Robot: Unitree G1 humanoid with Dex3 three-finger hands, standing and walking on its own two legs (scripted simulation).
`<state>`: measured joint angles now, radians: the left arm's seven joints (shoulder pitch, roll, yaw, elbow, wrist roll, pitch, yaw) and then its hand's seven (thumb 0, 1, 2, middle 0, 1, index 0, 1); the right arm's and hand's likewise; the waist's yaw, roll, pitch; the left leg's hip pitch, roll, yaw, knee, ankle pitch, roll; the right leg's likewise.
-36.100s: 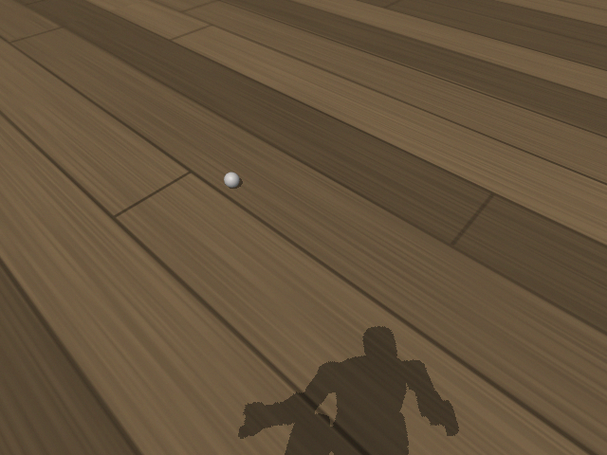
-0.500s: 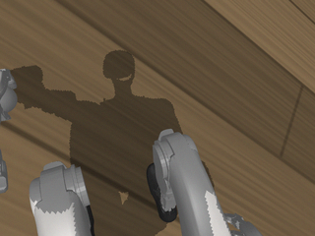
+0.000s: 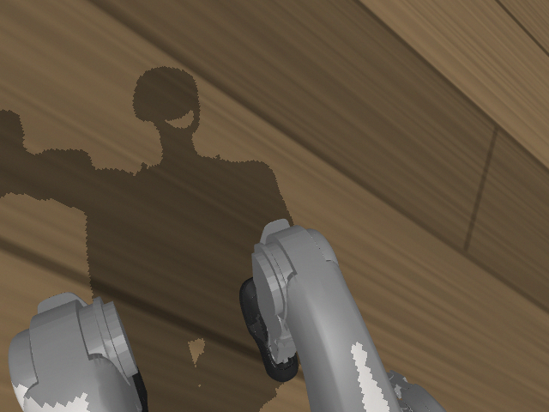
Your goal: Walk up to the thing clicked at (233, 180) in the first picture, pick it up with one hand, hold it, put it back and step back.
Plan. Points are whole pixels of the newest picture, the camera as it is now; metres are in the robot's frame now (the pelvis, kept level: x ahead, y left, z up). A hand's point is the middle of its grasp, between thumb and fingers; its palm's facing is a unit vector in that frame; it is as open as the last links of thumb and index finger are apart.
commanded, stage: rest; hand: left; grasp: from above
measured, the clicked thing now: out of the picture +0.49 +0.28 -0.24
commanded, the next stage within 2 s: open in 0.94 s
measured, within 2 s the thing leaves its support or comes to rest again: rests again in 1.40 s
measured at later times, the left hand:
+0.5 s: hand out of the picture +0.48 +0.28 -0.25, palm faces -0.46 -0.12 -0.88, open 9.6 cm
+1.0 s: hand out of the picture +0.48 +0.29 -0.26, palm faces -0.47 -0.12 -0.87, open 9.6 cm
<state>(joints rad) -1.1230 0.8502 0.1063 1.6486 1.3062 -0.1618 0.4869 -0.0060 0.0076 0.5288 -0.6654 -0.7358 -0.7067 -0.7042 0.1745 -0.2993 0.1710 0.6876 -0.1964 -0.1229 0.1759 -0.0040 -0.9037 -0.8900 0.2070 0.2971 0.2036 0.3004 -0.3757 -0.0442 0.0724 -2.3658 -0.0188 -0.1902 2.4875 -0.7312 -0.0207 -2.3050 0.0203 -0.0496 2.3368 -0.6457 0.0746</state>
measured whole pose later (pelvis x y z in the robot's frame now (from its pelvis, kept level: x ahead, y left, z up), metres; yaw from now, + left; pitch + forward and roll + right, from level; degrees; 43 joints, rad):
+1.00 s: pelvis +0.00 +0.01 -0.01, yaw -4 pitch +31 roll -15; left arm -1.15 1.01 0.12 1.75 1.33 -0.20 0.57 -0.01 0.01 0.53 -0.66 -0.74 -0.70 -0.71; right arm 0.15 -0.35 0.26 0.65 -0.24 -0.20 0.24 0.00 -0.91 -0.90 0.21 0.30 0.20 0.30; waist -0.43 -0.11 0.16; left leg -2.35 -0.01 -0.25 2.54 -0.75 -0.01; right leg -2.26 0.04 -0.10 2.34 -0.64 0.08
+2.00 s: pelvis -0.01 +0.01 +0.00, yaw -4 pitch +30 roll -15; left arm -1.16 1.04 0.10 1.73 1.32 -0.20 0.56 0.00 -0.45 1.00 -0.09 -1.09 -0.11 -1.08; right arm 0.15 -0.36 0.30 0.60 -0.24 -0.19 0.23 0.00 -0.90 -0.90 0.21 0.30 0.20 0.30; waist -0.44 -0.12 0.18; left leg -2.35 -0.01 -0.26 2.53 -0.73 -0.01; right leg -2.25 0.03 -0.12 2.31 -0.62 0.07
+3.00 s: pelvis -0.02 +0.00 +0.02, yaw +2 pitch +34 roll -10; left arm -1.14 0.84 0.03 1.47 1.29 -0.22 0.29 0.00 -0.52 1.03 -0.10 -1.01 -0.09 -1.03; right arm 0.18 -0.34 0.14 0.62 -0.14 0.01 0.09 0.00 -0.91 -0.90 0.20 0.30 0.20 0.30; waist -0.33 -0.02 0.00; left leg -2.33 -0.03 -0.17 2.37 -0.64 -0.02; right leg -2.27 -0.01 -0.05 2.25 -0.58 0.05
